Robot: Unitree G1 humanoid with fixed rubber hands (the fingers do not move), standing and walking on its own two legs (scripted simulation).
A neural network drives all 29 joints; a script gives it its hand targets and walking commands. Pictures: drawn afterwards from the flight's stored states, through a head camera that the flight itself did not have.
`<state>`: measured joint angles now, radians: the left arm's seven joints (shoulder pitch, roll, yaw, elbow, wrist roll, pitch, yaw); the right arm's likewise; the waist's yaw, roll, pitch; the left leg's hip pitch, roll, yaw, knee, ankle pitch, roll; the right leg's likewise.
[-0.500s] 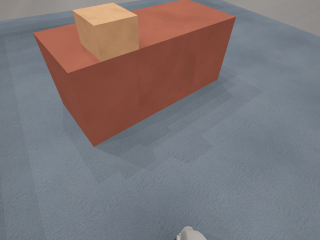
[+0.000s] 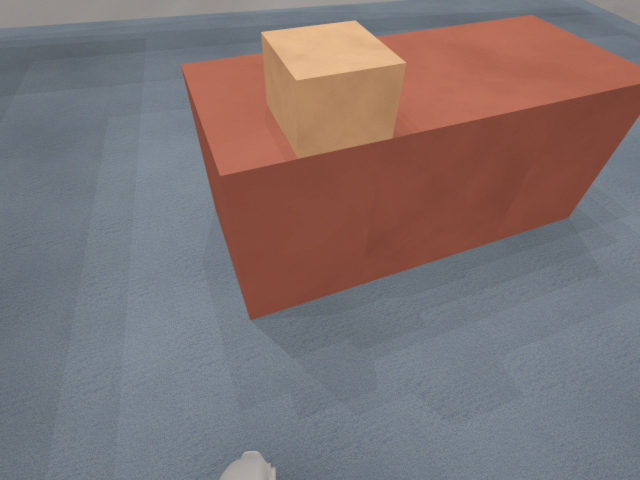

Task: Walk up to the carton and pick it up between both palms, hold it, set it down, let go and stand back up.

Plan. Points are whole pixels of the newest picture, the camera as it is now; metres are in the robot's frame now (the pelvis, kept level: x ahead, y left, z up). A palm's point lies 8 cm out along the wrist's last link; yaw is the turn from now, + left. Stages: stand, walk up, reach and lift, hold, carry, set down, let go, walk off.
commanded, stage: walk up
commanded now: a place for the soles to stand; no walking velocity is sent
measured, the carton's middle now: (327, 86) +1.03 -0.01 -0.01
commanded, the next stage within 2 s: none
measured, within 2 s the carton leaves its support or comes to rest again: neither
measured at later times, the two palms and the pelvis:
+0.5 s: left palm (167, 366) +0.32 +0.24 -0.11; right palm (508, 463) +0.19 -0.25 -0.12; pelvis +0.23 +0.00 +0.00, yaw +0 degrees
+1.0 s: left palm (180, 342) +0.36 +0.24 -0.13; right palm (439, 262) +0.54 -0.22 -0.12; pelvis +0.43 +0.00 +0.00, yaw +2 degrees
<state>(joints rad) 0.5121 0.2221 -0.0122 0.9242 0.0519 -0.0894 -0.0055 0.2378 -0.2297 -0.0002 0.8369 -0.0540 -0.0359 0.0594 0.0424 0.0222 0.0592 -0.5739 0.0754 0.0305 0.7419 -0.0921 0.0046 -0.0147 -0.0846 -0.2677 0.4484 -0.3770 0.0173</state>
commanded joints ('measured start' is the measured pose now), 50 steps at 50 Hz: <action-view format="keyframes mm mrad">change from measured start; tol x32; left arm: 1 32 181 32 -33 6 13 7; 50 13 124 26 -88 -14 26 6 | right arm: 1 -1 -42 -8 -62 -12 -23 -4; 6 397 -283 -111 -30 38 -19 -72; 50 136 -67 -27 4 4 -18 -45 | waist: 1 -31 -128 121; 5 -142 239 -162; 29 20 -301 -82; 50 -73 -79 17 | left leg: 1 154 -28 50 -104 -34 28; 4 592 -25 -47 -145 -85 72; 7 635 326 -832 -514 -503 202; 25 295 181 -95 -416 -245 186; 31 -97 -22 -65 513 -466 6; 50 467 -52 79 -172 171 17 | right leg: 1 -146 -249 104 -124 245 -190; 8 -658 -17 270 909 -117 -42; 27 -122 66 184 106 187 -53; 31 -59 -353 961 -286 -319 -214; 50 -330 -110 221 100 424 -121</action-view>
